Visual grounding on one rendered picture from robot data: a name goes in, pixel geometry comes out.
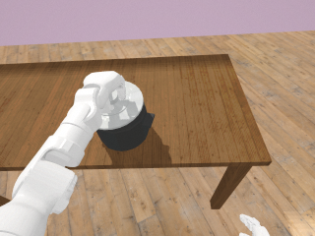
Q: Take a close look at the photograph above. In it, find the robot left upper arm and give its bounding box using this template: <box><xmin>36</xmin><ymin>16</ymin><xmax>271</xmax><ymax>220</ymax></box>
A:
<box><xmin>0</xmin><ymin>158</ymin><xmax>78</xmax><ymax>236</ymax></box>

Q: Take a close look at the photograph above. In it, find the lid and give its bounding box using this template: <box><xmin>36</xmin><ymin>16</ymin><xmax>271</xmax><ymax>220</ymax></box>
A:
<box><xmin>99</xmin><ymin>81</ymin><xmax>144</xmax><ymax>130</ymax></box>

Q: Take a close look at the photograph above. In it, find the robot right hand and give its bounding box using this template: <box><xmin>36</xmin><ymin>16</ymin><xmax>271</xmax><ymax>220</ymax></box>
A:
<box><xmin>239</xmin><ymin>214</ymin><xmax>270</xmax><ymax>236</ymax></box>

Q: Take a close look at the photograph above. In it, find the knob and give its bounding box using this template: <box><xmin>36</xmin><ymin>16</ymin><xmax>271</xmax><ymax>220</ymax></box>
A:
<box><xmin>108</xmin><ymin>90</ymin><xmax>119</xmax><ymax>105</ymax></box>

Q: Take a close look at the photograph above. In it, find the robot left hand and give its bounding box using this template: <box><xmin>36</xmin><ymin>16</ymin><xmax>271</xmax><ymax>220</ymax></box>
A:
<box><xmin>83</xmin><ymin>71</ymin><xmax>126</xmax><ymax>114</ymax></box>

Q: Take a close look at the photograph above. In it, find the table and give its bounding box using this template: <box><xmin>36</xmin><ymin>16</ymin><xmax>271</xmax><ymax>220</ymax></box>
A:
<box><xmin>0</xmin><ymin>54</ymin><xmax>272</xmax><ymax>209</ymax></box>

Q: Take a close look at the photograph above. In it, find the pot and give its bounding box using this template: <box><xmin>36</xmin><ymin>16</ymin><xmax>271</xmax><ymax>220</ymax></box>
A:
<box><xmin>96</xmin><ymin>100</ymin><xmax>156</xmax><ymax>151</ymax></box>

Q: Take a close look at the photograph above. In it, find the left robot forearm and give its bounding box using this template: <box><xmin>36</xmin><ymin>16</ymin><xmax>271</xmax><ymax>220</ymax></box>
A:
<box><xmin>12</xmin><ymin>82</ymin><xmax>109</xmax><ymax>199</ymax></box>

